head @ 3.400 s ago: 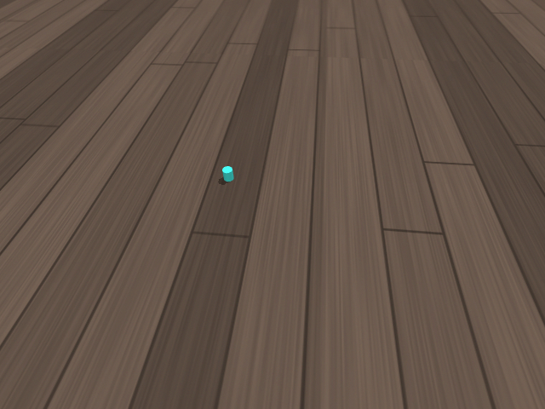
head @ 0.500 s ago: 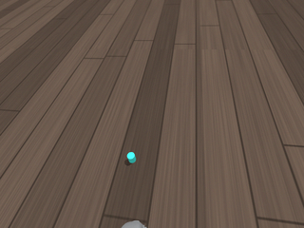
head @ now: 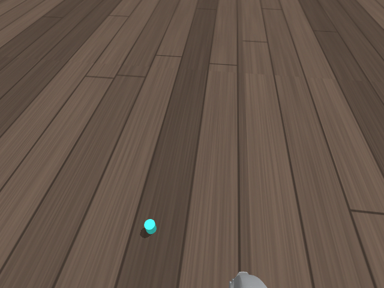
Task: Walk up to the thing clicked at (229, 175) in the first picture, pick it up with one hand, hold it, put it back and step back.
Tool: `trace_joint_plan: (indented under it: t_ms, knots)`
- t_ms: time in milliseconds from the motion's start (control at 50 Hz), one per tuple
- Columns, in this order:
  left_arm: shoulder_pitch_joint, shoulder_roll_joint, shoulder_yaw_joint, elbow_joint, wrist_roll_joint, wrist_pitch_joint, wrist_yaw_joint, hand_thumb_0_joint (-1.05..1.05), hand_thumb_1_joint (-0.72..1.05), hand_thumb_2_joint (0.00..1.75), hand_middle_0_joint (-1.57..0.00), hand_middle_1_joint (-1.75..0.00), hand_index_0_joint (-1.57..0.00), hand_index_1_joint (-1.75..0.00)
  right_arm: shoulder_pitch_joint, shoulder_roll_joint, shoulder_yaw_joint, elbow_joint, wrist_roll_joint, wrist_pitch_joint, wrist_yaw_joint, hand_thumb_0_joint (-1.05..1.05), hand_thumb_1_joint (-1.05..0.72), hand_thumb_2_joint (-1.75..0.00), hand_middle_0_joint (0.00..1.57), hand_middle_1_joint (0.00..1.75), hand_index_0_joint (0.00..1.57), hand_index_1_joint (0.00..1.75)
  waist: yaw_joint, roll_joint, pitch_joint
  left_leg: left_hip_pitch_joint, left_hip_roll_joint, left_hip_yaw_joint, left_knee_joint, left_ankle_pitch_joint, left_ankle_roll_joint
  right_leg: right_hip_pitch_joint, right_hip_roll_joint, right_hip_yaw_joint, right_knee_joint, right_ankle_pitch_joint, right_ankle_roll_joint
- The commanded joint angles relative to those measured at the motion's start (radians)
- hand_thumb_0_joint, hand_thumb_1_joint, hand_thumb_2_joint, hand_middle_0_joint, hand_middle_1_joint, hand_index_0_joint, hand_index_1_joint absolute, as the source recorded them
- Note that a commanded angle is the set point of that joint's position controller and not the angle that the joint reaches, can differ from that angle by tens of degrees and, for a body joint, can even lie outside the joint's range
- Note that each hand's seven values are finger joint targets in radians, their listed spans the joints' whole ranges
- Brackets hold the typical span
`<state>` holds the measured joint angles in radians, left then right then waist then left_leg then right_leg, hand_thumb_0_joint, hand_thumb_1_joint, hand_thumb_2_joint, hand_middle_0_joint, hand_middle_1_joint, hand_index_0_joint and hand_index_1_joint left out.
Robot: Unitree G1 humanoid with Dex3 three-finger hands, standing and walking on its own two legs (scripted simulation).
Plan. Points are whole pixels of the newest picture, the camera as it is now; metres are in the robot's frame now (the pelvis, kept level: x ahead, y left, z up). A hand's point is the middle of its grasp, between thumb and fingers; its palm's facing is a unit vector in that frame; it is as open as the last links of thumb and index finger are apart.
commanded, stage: walk up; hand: left
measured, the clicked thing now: (150, 226) +0.53 +0.24 -0.74
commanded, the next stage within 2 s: stand in 1.72 s
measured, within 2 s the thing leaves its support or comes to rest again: neither
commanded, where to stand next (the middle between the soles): +0.15 -0.01 m, yaw +0 degrees
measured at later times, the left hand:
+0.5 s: hand out of the picture +0.15 +0.25 -0.16, palm faces +0.00 -0.92 -0.38, open 7.4 cm
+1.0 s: hand (93, 274) +0.19 +0.25 -0.14, palm faces +0.03 -0.94 -0.35, open 7.4 cm
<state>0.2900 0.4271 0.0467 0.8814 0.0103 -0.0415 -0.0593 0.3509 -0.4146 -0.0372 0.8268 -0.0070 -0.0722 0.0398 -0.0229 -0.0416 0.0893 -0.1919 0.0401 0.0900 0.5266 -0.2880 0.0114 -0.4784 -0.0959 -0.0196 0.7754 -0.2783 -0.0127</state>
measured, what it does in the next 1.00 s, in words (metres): walks ahead: right foot, then left foot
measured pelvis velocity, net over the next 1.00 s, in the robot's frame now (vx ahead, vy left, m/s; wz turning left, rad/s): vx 0.11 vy -0.01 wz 0.03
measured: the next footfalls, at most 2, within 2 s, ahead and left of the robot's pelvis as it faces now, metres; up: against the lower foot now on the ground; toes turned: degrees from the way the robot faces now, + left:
right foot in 0.08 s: +0.16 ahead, -0.14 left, +0.00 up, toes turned -2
left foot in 0.40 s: +0.16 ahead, +0.12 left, +0.00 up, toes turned +2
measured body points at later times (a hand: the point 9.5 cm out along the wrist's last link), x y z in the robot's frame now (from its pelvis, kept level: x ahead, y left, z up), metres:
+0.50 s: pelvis +0.08 -0.02 -0.01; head +0.10 -0.02 +0.44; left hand +0.15 +0.30 -0.13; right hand +0.16 -0.33 -0.14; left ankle +0.12 +0.12 -0.73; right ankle +0.12 -0.14 -0.73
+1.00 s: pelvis +0.11 -0.01 +0.01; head +0.12 -0.01 +0.46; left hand +0.19 +0.30 -0.12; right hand +0.23 -0.30 -0.11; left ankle +0.12 +0.12 -0.73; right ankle +0.12 -0.14 -0.73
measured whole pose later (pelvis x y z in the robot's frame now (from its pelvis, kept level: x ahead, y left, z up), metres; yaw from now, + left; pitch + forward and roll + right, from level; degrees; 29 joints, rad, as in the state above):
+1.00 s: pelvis +0.11 -0.01 +0.01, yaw +2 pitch -2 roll +0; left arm 0.05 0.36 -0.01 1.15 0.00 -0.03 -0.01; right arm 0.04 -0.36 0.00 1.13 0.01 0.00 0.02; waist 0.01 0.01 0.06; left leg -0.16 0.02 0.02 0.38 -0.18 -0.01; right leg -0.14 -0.05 -0.07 0.37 -0.18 0.03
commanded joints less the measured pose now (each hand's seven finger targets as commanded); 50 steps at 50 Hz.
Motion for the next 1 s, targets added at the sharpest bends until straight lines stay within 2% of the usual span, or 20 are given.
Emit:
trace_joint_plan:
  t_ms: [0,40,60,80,100,120,160,200,260,340,360,380,400,420,460,500,540,660,880,980]
  knots:
    - [0.042,0.143,0.05,-0.041,0.0,-0.032,0.026,0.0,0.9,0.9,-0.2,-0.3,-0.2,-0.3,-0.062,-0.241,-0.068,-0.07,0.006,-0.001,-0.021,0.0,-0.9,-0.9,0.2,0.3,0.2,0.3,0.037,0.181,-0.051,-0.116,0.176,-0.12,-0.057,0.293,0.177,0.18,0.066,-0.066,-0.152,0.125,0.002]
    - [0.089,0.174,0.061,-0.014,0.006,-0.045,0.044,0.0,0.9,0.9,-0.2,-0.3,-0.2,-0.3,-0.056,-0.182,-0.044,-0.073,0.014,0.013,-0.025,0.0,-0.9,-0.9,0.2,0.3,0.2,0.3,0.069,0.078,-0.106,-0.197,0.119,-0.084,0.134,0.215,0.117,0.382,0.086,-0.038,-0.258,0.16,-0.019]
    - [0.112,0.239,0.077,-0.019,0.013,-0.054,0.054,0.0,0.9,0.9,-0.2,-0.3,-0.2,-0.3,-0.02,-0.13,-0.024,-0.076,0.02,0.015,-0.027,0.0,-0.9,-0.9,0.2,0.3,0.2,0.3,0.084,-0.105,-0.145,-0.28,0.045,-0.026,0.321,0.053,0.072,0.457,-0.051,0.149,-0.342,0.14,-0.062]
    - [0.142,0.322,0.096,-0.041,0.006,-0.059,0.053,0.0,0.9,0.9,-0.2,-0.3,-0.2,-0.3,0.025,-0.113,-0.018,-0.084,0.015,0.022,-0.025,0.0,-0.9,-0.9,0.2,0.3,0.2,0.3,0.077,-0.224,-0.154,-0.406,-0.05,-0.034,0.508,-0.252,0.032,0.471,-0.302,0.558,-0.483,-0.028,-0.176]
    - [0.109,0.356,0.099,-0.047,-0.001,-0.052,0.053,0.0,0.9,0.9,-0.2,-0.3,-0.2,-0.3,-0.017,-0.213,-0.053,-0.061,0.003,0.035,-0.04,0.0,-0.9,-0.9,0.2,0.3,0.2,0.3,0.089,-0.15,-0.12,-0.418,-0.009,-0.108,0.589,-0.337,0.033,0.402,-0.361,0.646,-0.48,-0.114,-0.287]
    - [0.09,0.311,0.092,-0.053,-0.01,-0.047,0.055,0.0,0.9,0.9,-0.2,-0.3,-0.2,-0.3,-0.017,-0.236,-0.06,-0.034,0.008,0.039,-0.043,0.0,-0.9,-0.9,0.2,0.3,0.2,0.3,0.08,-0.08,-0.093,-0.424,0.007,-0.161,0.612,-0.297,0.032,0.382,-0.309,0.554,-0.469,-0.094,-0.27]
    - [0.02,0.272,0.072,-0.065,-0.005,-0.044,0.064,0.0,0.9,0.9,-0.2,-0.3,-0.2,-0.3,0.003,-0.215,-0.058,-0.004,0.013,0.038,-0.04,0.0,-0.9,-0.9,0.2,0.3,0.2,0.3,0.047,-0.093,-0.075,-0.407,0.045,-0.149,0.548,-0.201,0.024,0.333,-0.224,0.374,-0.447,-0.055,-0.219]
    - [-0.001,0.254,0.065,-0.068,0.006,-0.042,0.062,0.0,0.9,0.9,-0.2,-0.3,-0.2,-0.3,0.016,-0.195,-0.053,0.027,0.002,0.04,-0.029,0.0,-0.9,-0.9,0.2,0.3,0.2,0.3,0.038,-0.138,-0.076,-0.323,0.034,-0.108,0.441,-0.171,0.012,0.254,-0.173,0.25,-0.417,0.085,-0.208]
    - [-0.027,0.232,0.053,-0.069,0.011,-0.037,0.066,0.0,0.9,0.9,-0.2,-0.3,-0.2,-0.3,-0.002,-0.156,-0.046,0.049,-0.002,0.05,-0.025,0.0,-0.9,-0.9,0.2,0.3,0.2,0.3,0.036,-0.138,-0.09,-0.204,0.02,-0.079,0.28,-0.116,0.0,0.182,-0.148,0.175,-0.38,0.196,-0.192]
    - [-0.111,0.216,0.035,-0.066,-0.006,-0.016,0.068,0.0,0.9,0.9,-0.2,-0.3,-0.2,-0.3,-0.025,-0.154,-0.049,0.088,-0.002,0.045,-0.035,0.0,-0.9,-0.9,0.2,0.3,0.2,0.3,0.002,-0.088,-0.124,0.001,-0.015,-0.041,0.091,0.058,0.012,0.058,-0.142,0.135,-0.277,0.129,-0.152]
    - [-0.111,0.191,0.021,-0.059,-0.01,-0.01,0.068,0.0,0.9,0.9,-0.2,-0.3,-0.2,-0.3,-0.036,-0.164,-0.051,0.093,-0.008,0.04,-0.039,0.0,-0.9,-0.9,0.2,0.3,0.2,0.3,-0.002,-0.057,-0.122,0.031,-0.007,-0.069,0.034,0.081,0.022,0.025,-0.128,0.132,-0.241,0.116,-0.12]
    - [-0.108,0.163,0.011,-0.052,-0.014,-0.005,0.067,0.0,0.9,0.9,-0.2,-0.3,-0.2,-0.3,-0.056,-0.194,-0.054,0.09,-0.014,0.035,-0.042,0.0,-0.9,-0.9,0.2,0.3,0.2,0.3,0.0,0.009,-0.11,0.027,0.062,-0.169,-0.039,0.071,0.038,-0.007,-0.097,0.111,-0.207,0.05,-0.082]
    - [-0.074,0.128,0.0,-0.044,-0.022,-0.001,0.065,0.0,0.9,0.9,-0.2,-0.3,-0.2,-0.3,-0.13,-0.239,-0.054,0.064,-0.015,0.027,-0.042,0.0,-0.9,-0.9,0.2,0.3,0.2,0.3,0.046,0.125,-0.104,-0.035,0.187,-0.371,-0.128,0.032,0.081,0.01,-0.013,0.07,-0.158,-0.057,-0.029]
    - [-0.073,0.155,0.008,-0.001,-0.028,0.004,0.07,0.0,0.9,0.9,-0.2,-0.3,-0.2,-0.3,-0.202,-0.257,-0.05,0.065,0.004,0.029,-0.038,0.0,-0.9,-0.9,0.2,0.3,0.2,0.3,0.064,0.153,-0.089,-0.176,0.231,-0.398,-0.152,-0.05,0.139,0.166,0.054,0.007,-0.134,-0.151,-0.017]
    - [-0.083,0.169,0.01,0.04,-0.011,-0.001,0.069,0.0,0.9,0.9,-0.2,-0.3,-0.2,-0.3,-0.239,-0.212,-0.027,0.086,0.005,0.04,-0.032,0.0,-0.9,-0.9,0.2,0.3,0.2,0.3,0.07,0.108,-0.065,-0.247,0.147,-0.283,-0.121,-0.11,0.088,0.252,0.026,0.047,-0.238,-0.114,-0.025]
    - [-0.126,0.203,0.014,0.061,-0.008,-0.01,0.065,0.0,0.9,0.9,-0.2,-0.3,-0.2,-0.3,-0.226,-0.184,-0.014,0.114,0.007,0.045,-0.029,0.0,-0.9,-0.9,0.2,0.3,0.2,0.3,0.037,0.086,-0.043,-0.191,0.066,-0.203,-0.077,-0.121,0.036,0.191,-0.048,0.142,-0.346,-0.117,-0.048]
    - [-0.166,0.196,0.005,0.077,-0.011,-0.014,0.065,0.0,0.9,0.9,-0.2,-0.3,-0.2,-0.3,-0.209,-0.184,-0.011,0.147,0.006,0.042,-0.028,0.0,-0.9,-0.9,0.2,0.3,0.2,0.3,0.02,0.108,-0.082,-0.095,0.07,-0.205,-0.083,-0.026,0.034,0.185,-0.05,0.118,-0.335,-0.029,-0.047]
    - [-0.184,0.176,-0.004,0.146,-0.02,-0.017,0.069,0.0,0.9,0.9,-0.2,-0.3,-0.2,-0.3,-0.263,-0.174,-0.002,0.189,0.02,0.035,-0.036,0.0,-0.9,-0.9,0.2,0.3,0.2,0.3,0.034,0.068,-0.171,0.015,0.088,-0.173,-0.068,0.309,0.036,0.312,-0.046,0.061,-0.342,0.283,-0.02]
    - [-0.267,0.144,-0.018,0.215,-0.015,-0.003,0.064,0.0,0.9,0.9,-0.2,-0.3,-0.2,-0.3,-0.345,-0.161,-0.002,0.255,0.013,0.05,-0.036,0.0,-0.9,-0.9,0.2,0.3,0.2,0.3,0.031,0.049,-0.117,0.038,0.09,-0.179,-0.206,0.208,0.02,0.338,-0.05,0.053,-0.468,0.171,0.001]
    - [-0.273,0.143,-0.015,0.231,-0.01,-0.004,0.063,0.0,0.9,0.9,-0.2,-0.3,-0.2,-0.3,-0.355,-0.162,-0.002,0.27,0.012,0.046,-0.035,0.0,-0.9,-0.9,0.2,0.3,0.2,0.3,0.033,0.047,-0.157,0.071,0.092,-0.172,-0.224,0.254,0.016,0.384,-0.056,0.044,-0.481,0.217,0.008]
